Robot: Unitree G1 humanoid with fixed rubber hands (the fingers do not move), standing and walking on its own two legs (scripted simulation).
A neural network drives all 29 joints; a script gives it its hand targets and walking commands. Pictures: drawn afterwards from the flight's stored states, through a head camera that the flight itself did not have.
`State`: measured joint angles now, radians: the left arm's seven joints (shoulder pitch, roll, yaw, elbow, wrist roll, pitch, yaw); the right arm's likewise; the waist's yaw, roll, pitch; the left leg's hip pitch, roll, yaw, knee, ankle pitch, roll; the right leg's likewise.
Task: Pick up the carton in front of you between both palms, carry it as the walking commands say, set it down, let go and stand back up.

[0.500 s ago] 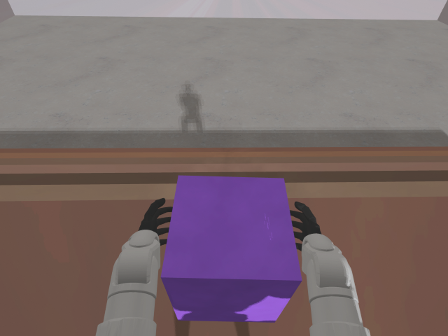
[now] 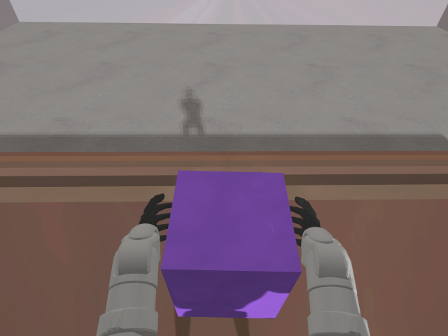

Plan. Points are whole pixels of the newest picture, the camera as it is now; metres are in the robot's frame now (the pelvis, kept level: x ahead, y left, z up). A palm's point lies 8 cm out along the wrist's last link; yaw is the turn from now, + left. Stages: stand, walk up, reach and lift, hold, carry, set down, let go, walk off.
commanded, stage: hold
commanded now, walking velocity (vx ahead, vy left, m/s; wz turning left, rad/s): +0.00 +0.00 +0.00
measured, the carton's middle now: (228, 247) +0.31 +0.00 -0.02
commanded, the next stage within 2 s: carry in 0.72 s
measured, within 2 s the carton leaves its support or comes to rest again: neither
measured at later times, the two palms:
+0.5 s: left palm (149, 231) +0.29 +0.15 +0.05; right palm (309, 235) +0.29 -0.15 +0.05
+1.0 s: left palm (138, 209) +0.33 +0.18 +0.07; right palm (294, 207) +0.34 -0.12 +0.07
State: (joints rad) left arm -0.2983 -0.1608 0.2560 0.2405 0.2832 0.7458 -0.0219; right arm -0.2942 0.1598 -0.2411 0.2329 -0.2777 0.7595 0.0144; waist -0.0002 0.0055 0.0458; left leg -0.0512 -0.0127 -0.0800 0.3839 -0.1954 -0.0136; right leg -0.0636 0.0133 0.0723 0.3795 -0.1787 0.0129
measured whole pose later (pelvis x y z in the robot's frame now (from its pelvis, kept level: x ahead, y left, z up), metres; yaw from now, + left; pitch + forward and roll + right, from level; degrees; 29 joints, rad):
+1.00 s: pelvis +0.06 +0.02 -0.01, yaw +0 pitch +3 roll +0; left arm -0.17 -0.12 0.13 -0.07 0.16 0.97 0.05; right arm -0.20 0.13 -0.12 -0.03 -0.15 0.96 -0.04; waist 0.00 -0.02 -0.19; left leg -0.25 0.00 0.02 0.52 -0.31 0.01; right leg -0.30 -0.04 0.03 0.61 -0.40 0.01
